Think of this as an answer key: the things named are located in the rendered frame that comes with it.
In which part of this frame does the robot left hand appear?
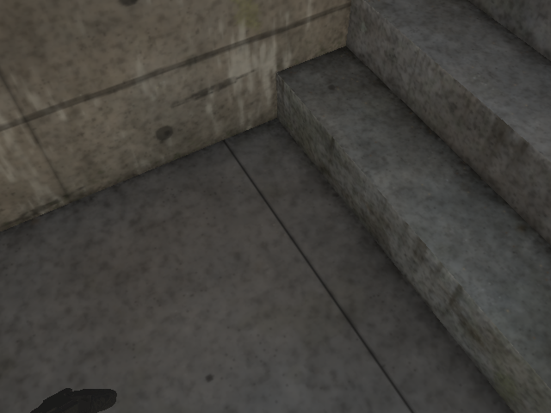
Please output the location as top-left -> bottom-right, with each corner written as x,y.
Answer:
30,388 -> 117,413

